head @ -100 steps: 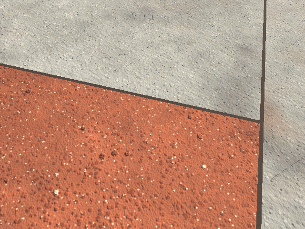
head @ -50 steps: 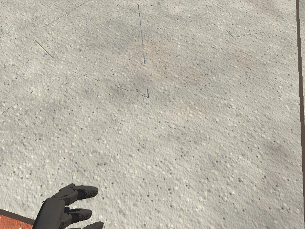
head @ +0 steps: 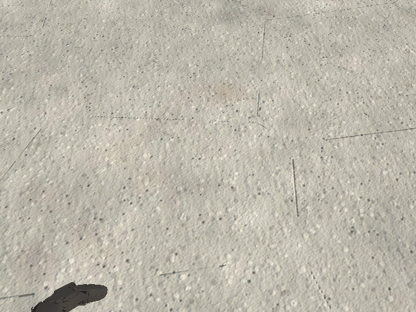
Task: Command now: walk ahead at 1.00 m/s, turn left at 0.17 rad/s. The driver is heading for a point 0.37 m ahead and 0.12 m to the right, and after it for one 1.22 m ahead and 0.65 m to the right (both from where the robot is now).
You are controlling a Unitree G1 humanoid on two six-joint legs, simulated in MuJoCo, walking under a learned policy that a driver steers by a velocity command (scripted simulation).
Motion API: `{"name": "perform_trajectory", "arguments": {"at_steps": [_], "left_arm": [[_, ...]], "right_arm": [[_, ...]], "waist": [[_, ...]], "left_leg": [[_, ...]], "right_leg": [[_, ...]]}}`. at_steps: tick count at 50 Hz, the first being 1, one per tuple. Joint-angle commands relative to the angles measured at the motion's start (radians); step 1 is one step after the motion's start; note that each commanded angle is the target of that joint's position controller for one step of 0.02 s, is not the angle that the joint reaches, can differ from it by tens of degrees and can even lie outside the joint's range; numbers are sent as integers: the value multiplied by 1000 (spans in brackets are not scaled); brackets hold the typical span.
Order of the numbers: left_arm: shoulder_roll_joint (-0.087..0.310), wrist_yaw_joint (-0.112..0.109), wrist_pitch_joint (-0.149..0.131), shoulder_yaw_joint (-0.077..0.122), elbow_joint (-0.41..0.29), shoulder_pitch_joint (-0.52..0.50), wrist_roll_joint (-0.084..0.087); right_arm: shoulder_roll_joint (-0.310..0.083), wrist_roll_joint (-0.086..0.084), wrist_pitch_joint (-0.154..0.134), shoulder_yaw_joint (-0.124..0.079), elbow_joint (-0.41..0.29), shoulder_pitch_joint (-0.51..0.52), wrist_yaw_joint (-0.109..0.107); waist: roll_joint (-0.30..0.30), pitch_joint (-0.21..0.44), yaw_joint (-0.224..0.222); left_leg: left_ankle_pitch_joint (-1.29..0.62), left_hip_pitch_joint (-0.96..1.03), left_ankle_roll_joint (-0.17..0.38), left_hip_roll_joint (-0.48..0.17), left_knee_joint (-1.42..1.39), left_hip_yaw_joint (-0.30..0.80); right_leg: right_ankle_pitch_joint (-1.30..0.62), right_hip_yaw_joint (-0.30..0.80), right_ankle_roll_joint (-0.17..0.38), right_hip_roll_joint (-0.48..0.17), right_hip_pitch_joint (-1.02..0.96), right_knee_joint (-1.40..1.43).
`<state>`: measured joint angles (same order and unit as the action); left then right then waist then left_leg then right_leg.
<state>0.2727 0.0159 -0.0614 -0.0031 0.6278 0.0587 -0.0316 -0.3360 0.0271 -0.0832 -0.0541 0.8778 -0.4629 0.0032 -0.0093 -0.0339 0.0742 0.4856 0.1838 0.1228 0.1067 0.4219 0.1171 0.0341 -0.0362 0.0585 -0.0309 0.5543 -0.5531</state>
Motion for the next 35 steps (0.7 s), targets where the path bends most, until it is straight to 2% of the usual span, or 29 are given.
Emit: {"name": "perform_trajectory", "arguments": {"at_steps": [1, 2, 3, 4, 5, 6, 7, 8, 9, 11, 12, 13, 14, 15, 16, 17, 18, 19, 20, 21, 22, 23, 24, 25, 26, 27, 29, 32, 35], "left_arm": [[353, -28, 0, 124, 93, 538, -44], [255, -7, 1, 110, 86, 463, -19], [193, -3, -5, 100, 84, 366, -12], [148, 2, -10, 91, 98, 341, -11], [120, 0, -14, 81, 116, 333, -13], [93, -2, -17, 69, 143, 340, -8], [83, -2, -23, 64, 164, 355, 4], [92, -2, -29, 66, 178, 372, 17], [99, -3, -36, 66, 185, 379, 23], [123, -4, -44, 72, 190, 359, 25], [133, -2, -45, 78, 188, 332, 30], [152, 3, -47, 87, 196, 356, 38], [176, 8, -47, 97, 204, 381, 45], [204, -18, -52, 110, 169, 385, 95], [221, -32, -46, 116, 175, 385, 101], [219, -43, -33, 121, 175, 392, 92], [212, -49, -18, 125, 166, 385, 81], [194, -52, -4, 124, 141, 346, 75], [121, -53, 5, 105, 88, 303, 58], [-35, -49, 13, 65, 88, 498, 35], [42, -41, 22, 59, 83, 623, 72], [112, -46, 39, 81, 75, 540, 80], [149, -56, 54, 96, 52, 438, 74], [159, -64, 69, 108, 49, 392, 64], [145, -65, 84, 113, 35, 395, 61], [115, -63, 97, 110, 21, 389, 64], [73, -63, 107, 101, -19, 323, 65], [79, -42, 108, 100, -39, 269, 54], [111, -13, 120, 108, -50, 214, 55]], "right_arm": [[30, -29, -17, 13, -135, -35, 3], [-41, -13, -26, 14, -131, 38, -4], [-63, -19, -23, 10, -146, 131, -4], [-65, -7, -20, 18, -155, 193, 4], [-46, 4, -13, 21, -169, 224, 14], [-28, 20, -1, 29, -189, 220, 26], [-10, 30, 9, 36, -197, 232, 33], [0, 37, 15, 43, -216, 260, 38], [3, 41, 17, 49, -237, 304, 39], [17, 29, 1, 67, -278, 384, 42], [39, 21, -8, 79, -282, 405, 48], [45, 16, -13, 83, -280, 436, 53], [34, 9, -12, 78, -276, 442, 49], [-28, -39, -42, 44, -298, 485, 28], [-56, -44, -47, 33, -303, 499, 17], [-71, -36, -49, 22, -300, 485, 7], [-88, -28, -49, 8, -283, 423, -2], [-98, -19, -46, -5, -253, 309, -9], [-126, 3, -39, -14, -222, 141, -17], [-153, 32, -21, -7, -229, 121, -15], [-145, 6, -9, -11, -244, 145, 2], [-75, -9, 7, -5, -286, 253, -3], [-28, -19, 20, 6, -280, 316, -10], [-9, -16, 27, 10, -270, 351, -15], [-16, -5, 28, 4, -255, 381, -18], [-20, 0, 27, -3, -244, 404, -20], [-38, 3, 20, -17, -224, 438, -25], [-80, -9, 24, -39, -211, 472, -38], [-99, -28, 34, -49, -201, 496, -34]], "waist": [[375, 391, -193], [260, 338, -200], [132, 175, -169], [13, 113, -157], [-3, 65, -127], [45, 43, -88], [62, 14, -69], [68, -18, -59], [52, -71, -55], [35, -115, -39], [41, -104, -36], [52, -70, -61], [69, -33, -74], [47, -1, -87], [53, 13, -75], [72, 33, -66], [87, 83, -34], [100, 146, 31], [72, 279, 94], [-245, 458, -12], [-362, 637, -43], [-233, 524, -44], [-138, 360, -47], [-72, 261, -67], [-90, 204, -105], [-109, 161, -123], [-114, 115, -128], [-86, 159, -128], [-94, 143, -121]], "left_leg": [[-109, -756, -26, 49, 1026, -31], [-70, -889, 5, 13, 1077, 40], [-178, -933, 4, -63, 1040, 29], [-212, -904, 0, -98, 981, 11], [-209, -882, -3, -121, 933, 11], [-202, -852, -17, -142, 890, 1], [-187, -854, -32, -167, 849, -17], [-177, -886, -51, -187, 805, -36], [-199, -915, -75, -200, 741, -61], [-312, -838, -117, -188, 499, -107], [-416, -710, -124, -159, 332, -132], [-521, -607, -130, -110, 240, -164], [-601, -537, -128, -77, 197, -168], [-625, -520, -139, -70, 115, -72], [-648, -519, -140, -69, 46, -47], [-662, -483, -132, -63, 12, -36], [-680, -392, -121, -56, 5, -42], [-742, -256, -111, -82, 1, -50], [-913, -3, -67, -230, 90, 42], [-1399, 246, 74, -547, 199, 325], [-1135, 289, 173, -630, 116, 559], [-906, 164, 158, -558, 58, 438], [-866, 6, 129, -501, 22, 288], [-869, -136, 116, -451, -10, 197], [-848, -260, 116, -437, -42, 141], [-803, -359, 109, -421, -86, 74], [-784, -442, 114, -418, -140, -18], [-736, -435, 111, -433, -150, -112], [-609, -444, 77, -425, -143, -208]], "right_leg": [[646, 715, 200, -355, -954, 140], [680, 916, 193, -338, -916, 280], [596, 712, 184, -317, -771, 275], [475, 587, 174, -276, -645, 280], [417, 489, 149, -232, -549, 299], [394, 454, 149, -203, -466, 324], [377, 425, 154, -177, -420, 356], [361, 411, 168, -165, -393, 390], [204, 385, 183, -160, -355, 418], [-217, 259, 182, -110, -268, 428], [-354, 174, 146, -54, -209, 407], [-436, 143, 124, -25, -202, 394], [-474, 155, 108, -28, -230, 376], [-327, 222, 100, -63, -283, 337], [-294, 246, 83, -73, -349, 305], [-309, 262, 59, -68, -387, 244], [-357, 266, 26, -47, -399, 144], [-358, 247, -21, 0, -364, -19], [-142, 238, -69, 56, -219, -292], [720, 175, -113, 170, 21, -689], [677, 232, -113, 110, 67, -907], [591, 189, -125, 39, 128, -925], [510, 126, -139, 7, 166, -885], [471, 106, -155, -22, 147, -880], [450, 110, -157, -53, 102, -850], [441, 100, -154, -74, 57, -794], [402, 78, -150, -90, 37, -658], [216, 66, -121, -106, -47, -463], [120, 20, -86, -85, -141, -308]]}}
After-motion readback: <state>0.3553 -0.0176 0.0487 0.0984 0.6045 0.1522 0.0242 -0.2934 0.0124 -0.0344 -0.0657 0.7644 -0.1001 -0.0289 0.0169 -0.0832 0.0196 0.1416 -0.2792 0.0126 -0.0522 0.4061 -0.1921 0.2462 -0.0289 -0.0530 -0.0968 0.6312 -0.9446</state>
